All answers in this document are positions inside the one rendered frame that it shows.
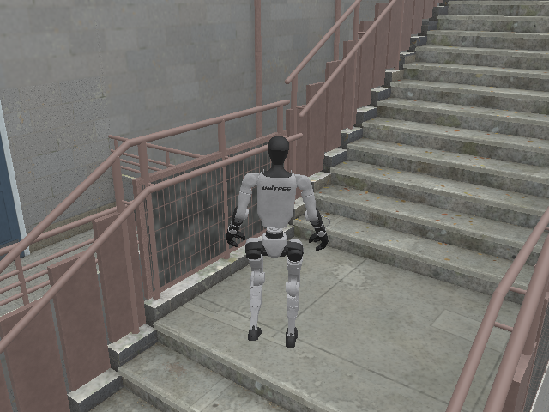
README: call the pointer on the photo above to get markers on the stairs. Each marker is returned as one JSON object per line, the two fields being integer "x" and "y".
{"x": 454, "y": 248}
{"x": 192, "y": 386}

